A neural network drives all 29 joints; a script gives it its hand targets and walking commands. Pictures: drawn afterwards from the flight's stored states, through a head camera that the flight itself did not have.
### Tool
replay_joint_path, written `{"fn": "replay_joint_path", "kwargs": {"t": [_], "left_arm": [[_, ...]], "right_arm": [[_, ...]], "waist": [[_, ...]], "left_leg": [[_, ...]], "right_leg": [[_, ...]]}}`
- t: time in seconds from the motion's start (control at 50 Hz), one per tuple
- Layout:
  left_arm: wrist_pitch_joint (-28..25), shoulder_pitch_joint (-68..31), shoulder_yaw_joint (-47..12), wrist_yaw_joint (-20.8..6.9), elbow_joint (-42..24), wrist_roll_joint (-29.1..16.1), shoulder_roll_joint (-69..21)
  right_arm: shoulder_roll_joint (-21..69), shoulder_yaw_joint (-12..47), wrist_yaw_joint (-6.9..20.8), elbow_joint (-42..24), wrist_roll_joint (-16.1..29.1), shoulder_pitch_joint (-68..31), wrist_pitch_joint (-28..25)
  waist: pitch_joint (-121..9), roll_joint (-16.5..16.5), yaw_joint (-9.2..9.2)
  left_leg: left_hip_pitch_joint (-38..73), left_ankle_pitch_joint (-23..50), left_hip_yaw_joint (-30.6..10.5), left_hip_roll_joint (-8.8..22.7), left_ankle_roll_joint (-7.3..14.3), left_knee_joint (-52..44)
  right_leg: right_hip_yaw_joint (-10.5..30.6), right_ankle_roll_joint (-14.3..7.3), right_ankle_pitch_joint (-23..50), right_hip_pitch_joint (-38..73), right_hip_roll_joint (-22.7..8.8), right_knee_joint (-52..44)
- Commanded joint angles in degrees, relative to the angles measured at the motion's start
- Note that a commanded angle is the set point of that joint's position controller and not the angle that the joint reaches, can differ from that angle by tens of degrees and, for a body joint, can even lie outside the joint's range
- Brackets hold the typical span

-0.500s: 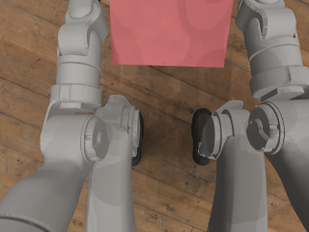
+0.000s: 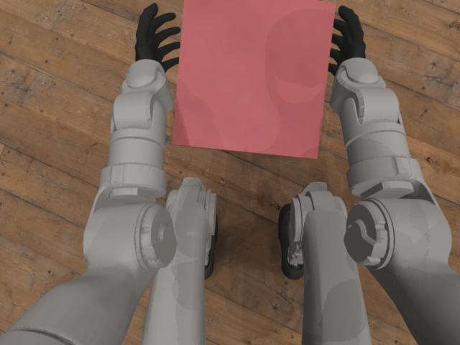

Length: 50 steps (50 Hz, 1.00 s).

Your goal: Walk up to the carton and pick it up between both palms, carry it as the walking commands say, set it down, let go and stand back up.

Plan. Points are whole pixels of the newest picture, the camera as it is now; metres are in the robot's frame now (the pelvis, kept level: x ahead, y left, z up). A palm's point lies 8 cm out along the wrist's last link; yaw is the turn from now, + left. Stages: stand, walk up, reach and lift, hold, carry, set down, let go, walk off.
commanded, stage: reach and lift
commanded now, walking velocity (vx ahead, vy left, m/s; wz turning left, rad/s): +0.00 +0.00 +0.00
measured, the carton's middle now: (241, 92) +0.50 +0.04 -0.15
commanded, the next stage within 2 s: none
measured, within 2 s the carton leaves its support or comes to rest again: neither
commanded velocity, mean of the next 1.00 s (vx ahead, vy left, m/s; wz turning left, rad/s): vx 0.00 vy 0.00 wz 0.00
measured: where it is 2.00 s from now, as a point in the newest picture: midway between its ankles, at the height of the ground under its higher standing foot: (247, 254)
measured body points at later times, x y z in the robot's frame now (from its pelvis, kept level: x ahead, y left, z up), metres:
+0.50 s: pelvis +0.04 -0.01 +0.06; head +0.26 -0.01 +0.45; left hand +0.50 +0.16 +0.01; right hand +0.51 -0.13 -0.01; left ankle +0.13 +0.13 -0.43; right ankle +0.14 -0.12 -0.43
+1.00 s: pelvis +0.06 +0.00 +0.13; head +0.24 +0.00 +0.54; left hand +0.49 +0.17 +0.09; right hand +0.50 -0.12 +0.07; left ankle +0.13 +0.13 -0.43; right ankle +0.14 -0.12 -0.43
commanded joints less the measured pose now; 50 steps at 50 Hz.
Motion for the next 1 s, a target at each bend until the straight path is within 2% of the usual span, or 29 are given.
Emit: {"fn": "replay_joint_path", "kwargs": {"t": [0.0,0.06,0.12,0.14,0.18,0.28,0.36,0.38,0.4,0.42,0.44,0.5,0.52,0.6,0.64,0.66,0.72,0.76,0.78,0.82,0.84,0.86,0.88,0.9,0.92,0.96,0.98], "left_arm": [[-0.71,-34.73,-24.59,-20.99,3.02,-0.2,-62.43],[-0.35,-30.38,-20.0,-21.08,7.24,2.85,-61.71],[-0.11,-25.66,-16.82,-21.11,10.38,5.0,-61.46],[-0.03,-23.84,-15.54,-21.15,11.26,5.83,-61.37],[-0.32,-22.59,-15.14,-21.32,10.81,6.02,-60.84],[-1.91,-21.82,-21.86,-21.63,4.81,2.77,-64.04],[-3.11,-21.64,-30.22,-21.7,-1.99,-1.9,-66.28],[-3.11,-20.79,-31.65,-21.6,-3.08,-2.97,-66.32],[-3.02,-20.65,-33.16,-21.57,-3.71,-3.95,-66.52],[-2.87,-20.59,-33.98,-21.41,-4.96,-4.55,-66.22],[-2.69,-20.12,-34.03,-21.22,-5.79,-5.09,-65.84],[-1.58,-18.52,-31.54,-21.16,-2.14,-4.25,-65.61],[-1.0,-17.82,-30.01,-21.17,0.32,-3.11,-65.61],[0.64,-16.5,-21.02,-21.62,7.19,2.19,-63.81],[0.82,-17.61,-18.82,-21.6,7.55,3.65,-63.2],[0.93,-18.28,-18.78,-21.58,7.17,3.98,-62.89],[0.62,-18.03,-19.75,-21.54,5.64,4.27,-62.83],[0.08,-16.8,-21.8,-21.16,4.25,3.87,-64.34],[-0.24,-16.34,-23.23,-20.95,3.27,3.47,-65.43],[-0.9,-14.24,-24.99,-20.52,2.13,2.97,-66.48],[-1.03,-13.47,-26.32,-20.48,1.81,2.36,-67.83],[-1.59,-13.06,-27.79,-20.38,-0.24,1.64,-68.05],[-1.95,-12.04,-29.18,-20.26,-0.38,1.0,-69.39],[-2.33,-11.88,-30.78,-20.16,-1.15,0.5,-69.71],[-2.48,-9.69,-30.92,-20.17,-0.61,0.34,-70.52],[-2.88,-7.21,-33.18,-19.89,-1.76,-0.58,-71.27],[-3.0,-5.71,-33.52,-19.88,-1.92,-0.7,-70.93]], "right_arm": [[70.77,20.58,18.49,1.57,1.82,-32.03,-1.95],[69.59,17.1,18.75,5.69,-0.78,-28.83,-1.83],[68.12,15.73,18.87,6.61,-2.44,-25.21,-1.81],[67.75,15.68,18.78,6.15,-2.65,-25.17,-1.95],[67.67,15.38,18.68,6.0,-3.25,-23.36,-2.14],[71.1,19.68,18.3,2.21,-1.52,-19.48,-3.31],[74.35,28.05,17.59,-6.16,2.97,-19.9,-4.55],[75.1,30.35,17.37,-8.58,4.18,-21.01,-4.64],[75.07,31.95,17.05,-10.81,5.15,-21.47,-4.77],[75.56,33.35,16.78,-12.33,5.9,-21.73,-4.56],[76.31,34.22,16.47,-12.64,6.54,-21.89,-4.13],[76.48,31.66,15.82,-8.34,5.16,-19.93,-2.84],[75.85,29.91,15.78,-6.59,4.02,-19.02,-2.35],[74.07,21.37,16.07,0.14,-1.2,-18.55,-0.52],[72.87,18.03,16.37,2.71,-3.36,-17.34,-0.09],[72.32,16.51,16.49,4.24,-4.35,-16.02,0.16],[72.39,16.16,17.18,4.84,-4.8,-13.91,0.1],[73.49,18.19,17.8,3.4,-3.57,-13.36,-0.6],[73.83,18.89,18.05,3.03,-3.37,-12.09,-0.97],[74.94,20.93,18.58,1.78,-2.12,-10.68,-1.69],[74.75,22.1,18.74,0.35,-1.42,-9.85,-2.14],[76.15,23.64,18.95,-0.06,-0.82,-8.43,-2.43],[75.63,24.41,18.96,-0.95,-0.69,-6.95,-2.85],[76.0,25.41,19.14,-2.14,0.09,-6.76,-3.61],[75.81,26.42,19.01,-3.29,0.42,-6.37,-4.01],[75.91,28.96,19.09,-5.45,1.71,-5.01,-4.63],[75.96,30.19,19.05,-6.42,2.14,-5.06,-4.82]], "waist": [[-78.1,-1.1,1.17],[-69.54,-1.52,1.09],[-67.57,-0.99,1.28],[-67.32,-1.1,1.9],[-67.46,-2.01,1.13],[-75.65,-1.74,-0.57],[-89.3,-1.96,0.12],[-91.72,-2.41,0.89],[-92.99,-2.06,0.81],[-94.64,-2.01,1.53],[-94.23,-3.06,1.6],[-83.33,-3.87,1.31],[-78.68,-3.15,0.92],[-65.15,-3.77,0.61],[-62.58,-3.36,0.05],[-62.29,-2.6,-0.92],[-63.88,-1.37,-0.44],[-66.71,-0.2,1.02],[-67.76,-0.25,0.58],[-69.7,0.31,1.15],[-71.39,1.34,0.56],[-73.75,0.4,0.7],[-74.19,0.46,-0.3],[-75.28,1.89,-0.03],[-75.26,1.09,-0.06],[-75.94,1.63,-0.13],[-76.92,0.72,0.39]], "left_leg": [[26.28,9.99,5.52,-9.72,0.82,-16.5],[23.86,6.78,5.24,-9.82,0.79,-19.35],[25.27,7.59,5.27,-10.03,0.67,-21.72],[25.55,8.19,5.2,-10.04,0.66,-22.21],[25.89,9.12,5.29,-10.1,0.66,-23.0],[29.98,15.36,5.5,-10.67,-0.06,-23.81],[34.93,22.7,5.34,-11.01,-0.34,-22.97],[36.19,24.22,5.18,-11.03,-0.31,-23.04],[36.8,24.63,5.12,-11.14,-0.33,-22.98],[37.55,24.35,5.29,-11.2,-0.31,-23.08],[37.89,22.92,5.12,-11.17,-0.09,-23.49],[34.23,16.03,4.97,-10.88,0.14,-25.77],[33.24,12.67,4.89,-10.72,0.25,-26.63],[29.46,3.65,4.94,-10.5,0.97,-29.66],[29.5,2.75,4.79,-10.45,1.04,-30.95],[30.9,2.65,4.54,-10.39,0.9,-31.65],[35.07,6.41,4.26,-10.18,0.65,-33.18],[39.5,10.37,4.21,-10.34,0.41,-34.4],[41.15,12.4,3.93,-10.36,0.27,-34.79],[44.5,16.23,3.51,-10.42,0.05,-35.47],[46.15,17.69,3.62,-10.49,-0.05,-35.48],[47.6,20.08,3.39,-10.46,-0.2,-35.29],[48.84,22.19,3.06,-10.46,-0.31,-35.56],[50.21,24.32,2.8,-10.45,-0.52,-35.66],[50.69,25.3,2.56,-10.47,-0.54,-36.04],[52.8,27.8,2.06,-10.36,-0.73,-36.84],[52.98,28.6,2.03,-10.35,-0.78,-36.93]], "right_leg": [[-4.94,-0.04,5.58,26.67,7.48,-15.78],[-5.03,-0.29,2.44,24.7,7.4,-18.51],[-4.99,-0.17,3.05,25.25,7.34,-20.43],[-4.6,-0.09,3.34,25.92,7.3,-21.18],[-4.54,0.1,4.21,27.26,7.32,-22.46],[-4.83,0.33,11.26,34.09,7.9,-23.32],[-4.39,0.69,19.41,43.2,8.48,-22.47],[-4.51,0.88,20.8,44.71,8.63,-22.12],[-4.23,0.87,21.35,45.84,8.74,-22.33],[-3.79,0.85,21.18,47.45,8.76,-22.54],[-3.88,1.1,19.67,48.31,8.77,-23.01],[-3.26,1.01,12.3,46.28,8.36,-25.92],[-2.73,0.85,8.64,44.82,8.28,-27.16],[-1.52,0.41,-1.36,42.85,7.95,-31.67],[-1.07,0.13,-2.1,43.55,7.73,-33.14],[-1.3,-0.05,-1.81,43.97,7.59,-33.63],[-1.74,-0.02,2.38,45.02,7.15,-34.61],[-2.5,0.06,6.68,46.08,7.09,-34.61],[-2.93,0.1,8.7,46.34,7.23,-34.58],[-3.14,0.21,12.13,47.25,7.35,-34.63],[-3.05,0.13,13.42,48.06,7.27,-35.03],[-3.02,0.21,15.8,49.63,7.41,-34.91],[-3.03,0.15,17.69,50.02,7.55,-35.19],[-2.82,-0.01,19.77,50.01,7.68,-35.02],[-2.82,0.04,20.39,51.24,7.74,-35.64],[-2.39,-0.06,22.77,52.78,7.75,-36.22],[-2.35,0.1,23.65,54.05,7.82,-36.48]]}}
